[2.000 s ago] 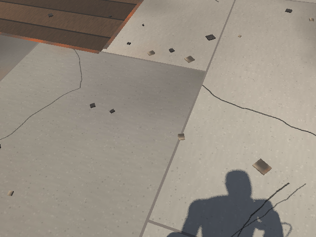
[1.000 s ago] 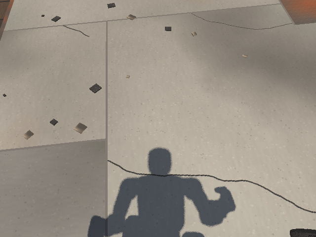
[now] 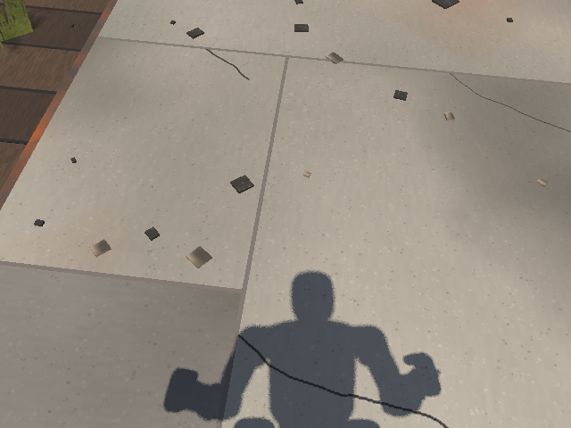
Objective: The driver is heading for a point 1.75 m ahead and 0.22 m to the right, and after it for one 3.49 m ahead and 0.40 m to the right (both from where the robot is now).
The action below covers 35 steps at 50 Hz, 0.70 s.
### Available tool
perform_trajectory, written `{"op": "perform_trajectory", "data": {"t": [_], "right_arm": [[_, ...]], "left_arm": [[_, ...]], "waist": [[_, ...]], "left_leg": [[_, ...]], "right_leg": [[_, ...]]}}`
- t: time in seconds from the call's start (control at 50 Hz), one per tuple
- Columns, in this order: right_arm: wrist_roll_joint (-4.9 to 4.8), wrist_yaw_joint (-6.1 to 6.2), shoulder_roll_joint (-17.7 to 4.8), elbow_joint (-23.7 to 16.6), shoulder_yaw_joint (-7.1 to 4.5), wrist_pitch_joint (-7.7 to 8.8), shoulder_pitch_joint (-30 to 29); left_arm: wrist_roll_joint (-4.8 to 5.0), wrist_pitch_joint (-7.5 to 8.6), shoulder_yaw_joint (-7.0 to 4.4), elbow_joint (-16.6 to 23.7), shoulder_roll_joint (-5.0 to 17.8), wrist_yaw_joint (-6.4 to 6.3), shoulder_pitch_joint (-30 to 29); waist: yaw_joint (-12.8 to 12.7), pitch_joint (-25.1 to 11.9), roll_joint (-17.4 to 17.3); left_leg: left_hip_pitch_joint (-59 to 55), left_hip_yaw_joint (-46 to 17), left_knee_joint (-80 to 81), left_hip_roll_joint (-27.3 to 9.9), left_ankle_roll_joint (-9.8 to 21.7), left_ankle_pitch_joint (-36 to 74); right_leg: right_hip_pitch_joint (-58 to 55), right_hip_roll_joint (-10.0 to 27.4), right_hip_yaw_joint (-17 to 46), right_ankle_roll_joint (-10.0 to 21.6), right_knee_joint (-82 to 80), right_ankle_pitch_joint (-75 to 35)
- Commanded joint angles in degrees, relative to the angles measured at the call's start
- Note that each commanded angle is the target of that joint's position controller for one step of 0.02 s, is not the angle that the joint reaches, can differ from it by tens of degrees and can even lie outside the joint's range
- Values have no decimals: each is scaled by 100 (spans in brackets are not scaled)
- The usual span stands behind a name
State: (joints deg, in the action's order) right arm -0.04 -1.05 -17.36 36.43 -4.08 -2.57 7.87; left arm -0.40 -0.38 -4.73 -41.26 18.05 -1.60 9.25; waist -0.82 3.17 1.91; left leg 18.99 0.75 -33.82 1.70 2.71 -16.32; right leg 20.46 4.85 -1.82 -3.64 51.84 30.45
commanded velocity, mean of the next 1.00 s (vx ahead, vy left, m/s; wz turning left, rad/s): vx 0.01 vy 0.00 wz -0.07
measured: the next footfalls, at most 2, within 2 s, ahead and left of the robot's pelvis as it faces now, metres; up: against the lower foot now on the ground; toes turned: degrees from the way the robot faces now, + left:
right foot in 0.36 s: +0.07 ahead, -0.14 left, +0.00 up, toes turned +8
right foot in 1.02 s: +0.03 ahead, -0.16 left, +0.00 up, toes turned -12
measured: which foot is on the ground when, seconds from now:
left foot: down 0.00-1.00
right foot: up 0.00-0.34, down 0.36-0.72, up 0.74-1.00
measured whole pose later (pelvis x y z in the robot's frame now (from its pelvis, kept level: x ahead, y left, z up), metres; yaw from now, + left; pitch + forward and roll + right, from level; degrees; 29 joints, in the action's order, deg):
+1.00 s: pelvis +0.01 -0.05 +0.00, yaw -9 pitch +1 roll +1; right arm -1.0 1.7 -17.5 42.1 -4.4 -1.3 10.1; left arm 1.6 -3.3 -3.8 -34.5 17.4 1.2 10.6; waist 1.1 2.4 -1.2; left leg 14.2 8.0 -31.3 -5.5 -1.8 -17.7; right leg 19.9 1.9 -2.3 -0.3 39.1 20.8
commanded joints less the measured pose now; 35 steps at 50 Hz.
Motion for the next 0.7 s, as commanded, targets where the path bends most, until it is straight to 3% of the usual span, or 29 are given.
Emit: {"op": "perform_trajectory", "data": {"t": [0.02,0.04,0.06,0.1,0.18,0.28,0.32,0.34,0.36,0.38,0.4,0.42,0.44,0.48,0.54,0.64,0.7], "right_arm": [[56,45,-1145,-291,-316,271,428],[-43,89,-1014,-305,-282,262,181],[-98,133,-909,-332,-228,230,-36],[-30,193,-823,-340,-173,182,-106],[7,250,-800,-242,-144,156,-54],[47,177,-789,-107,-81,130,-79],[-1,158,-654,-47,-1,132,-216],[-21,154,-520,24,60,147,-156],[48,148,-346,105,125,197,77],[159,121,-312,161,126,254,430],[123,144,-282,160,115,255,402],[181,170,-381,249,106,239,268],[187,182,-410,276,81,209,88],[170,218,-480,320,42,147,35],[120,281,-496,353,-11,184,58],[70,326,-394,384,-108,229,226],[59,315,-531,386,-210,230,408]], "left_arm": [[49,95,-141,614,630,-48,-411],[10,71,-160,522,623,-106,-342],[-15,42,-188,486,689,-137,-238],[14,25,-159,373,559,-98,26],[30,7,-37,375,318,-61,-75],[70,40,-28,411,402,10,-136],[58,94,-6,339,301,53,55],[9,130,20,295,240,78,169],[-87,164,19,319,388,72,226],[-131,166,-51,394,826,44,197],[-138,177,4,303,628,84,-45],[-122,217,128,384,219,138,-314],[-111,245,152,344,165,164,-295],[-34,308,108,306,426,178,-173],[66,271,47,386,661,107,-72],[122,86,-35,630,738,17,-50],[136,11,-46,850,655,16,-156]], "waist": [[342,-957,-885],[233,-827,-667],[115,-788,-740],[8,-944,-858],[134,-928,-939],[265,-626,-1067],[78,-564,-965],[-33,-558,-834],[36,-672,-532],[366,-740,341],[498,-734,908],[442,-604,681],[329,-492,594],[238,-270,430],[189,-288,379],[151,-484,288],[184,-542,-183]], "left_leg": [[-1867,-2304,1227,-1879,1515,3738],[-1699,-2074,1241,-1604,1231,3252],[-1477,-1889,1273,-1481,1117,3176],[-1226,-1646,1318,-1313,1100,3222],[-1059,-1584,1367,-1223,1070,2388],[-578,-1939,1409,-1256,1088,1217],[-414,-1957,1235,-1138,927,1086],[-264,-1895,1152,-995,719,972],[-40,-1774,983,-774,387,628],[155,-1259,476,-244,71,-109],[-379,-798,547,-79,-178,-338],[-815,-803,697,-185,-296,6],[-890,-786,716,-159,-283,218],[-836,-796,725,-168,-201,404],[-719,-584,539,-116,-196,500],[-613,-301,214,-73,-239,468],[-908,-528,525,-391,-13,574]], "right_leg": [[1845,-250,626,-29,1892,387],[1845,-193,659,-31,1618,-20],[1645,-177,651,-71,1432,-331],[1181,-313,512,-152,1245,-720],[693,-291,462,-179,7,-980],[-36,-331,394,-43,-1116,-941],[-580,-385,301,73,-2102,-1471],[-1051,-381,301,165,-2877,-2149],[-1572,19,724,295,-3037,-2895],[-1727,686,1294,605,-2907,-3869],[-857,830,1543,1050,-3098,-2931],[-507,524,1388,960,-3210,-2100],[-396,261,1172,739,-3182,-1732],[-317,101,1092,597,-3103,-1758],[-375,153,1373,769,-2942,-2282],[-348,204,1902,1083,-2647,-2752],[146,-145,1686,896,-2114,-2547]]}}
